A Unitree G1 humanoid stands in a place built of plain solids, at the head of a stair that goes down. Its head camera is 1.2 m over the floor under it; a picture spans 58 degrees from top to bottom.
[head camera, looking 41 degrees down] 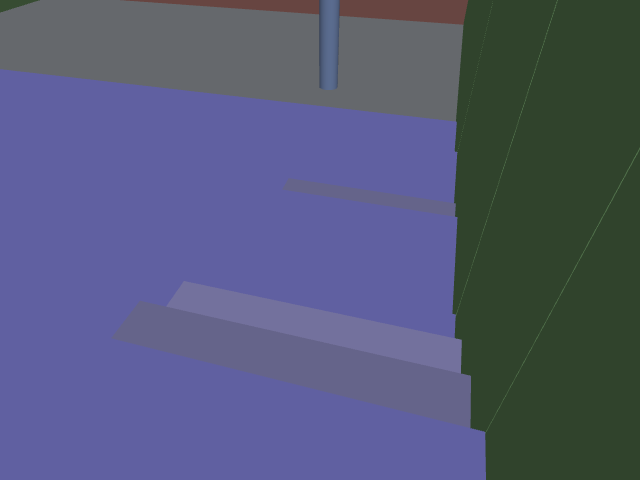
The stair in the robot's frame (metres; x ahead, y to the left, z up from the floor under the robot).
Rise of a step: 0.18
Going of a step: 0.30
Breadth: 1.34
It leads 15 degrees to the right of straight ahead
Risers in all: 4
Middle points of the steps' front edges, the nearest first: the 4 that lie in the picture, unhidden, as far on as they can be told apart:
0.74 0.19 0.00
1.03 0.11 -0.18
1.31 0.03 -0.36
1.60 -0.05 -0.54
